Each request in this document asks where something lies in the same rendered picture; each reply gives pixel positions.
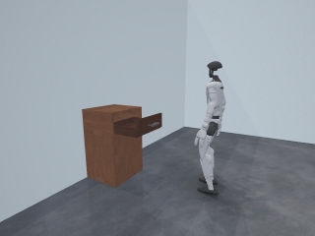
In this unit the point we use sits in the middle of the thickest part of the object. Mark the right robot foot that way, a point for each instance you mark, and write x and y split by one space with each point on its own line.
203 179

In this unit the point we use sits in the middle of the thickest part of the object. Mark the cabinet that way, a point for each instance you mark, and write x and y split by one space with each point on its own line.
111 159

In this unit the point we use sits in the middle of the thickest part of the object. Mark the robot foot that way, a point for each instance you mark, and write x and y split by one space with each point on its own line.
203 179
206 190

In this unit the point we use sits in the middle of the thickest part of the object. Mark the drawer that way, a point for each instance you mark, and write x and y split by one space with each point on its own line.
136 127

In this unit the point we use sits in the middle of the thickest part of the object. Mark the robot left hand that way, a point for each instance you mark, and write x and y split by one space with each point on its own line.
202 134

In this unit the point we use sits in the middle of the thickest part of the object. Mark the right robot upper arm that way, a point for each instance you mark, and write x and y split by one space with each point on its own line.
223 100

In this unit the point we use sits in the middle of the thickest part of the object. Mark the right robot forearm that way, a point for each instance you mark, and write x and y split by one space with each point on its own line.
221 112

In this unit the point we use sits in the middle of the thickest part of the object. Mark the robot right hand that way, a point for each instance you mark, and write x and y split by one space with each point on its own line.
219 130

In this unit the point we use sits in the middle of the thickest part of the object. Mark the left robot forearm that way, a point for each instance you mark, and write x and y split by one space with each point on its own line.
209 115

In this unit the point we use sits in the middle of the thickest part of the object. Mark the left robot foot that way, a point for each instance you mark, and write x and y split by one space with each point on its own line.
206 190

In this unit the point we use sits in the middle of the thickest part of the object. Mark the handle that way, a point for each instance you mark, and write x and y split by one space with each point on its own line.
155 124

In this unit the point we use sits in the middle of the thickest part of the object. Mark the left robot upper arm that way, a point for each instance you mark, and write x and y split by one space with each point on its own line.
211 87

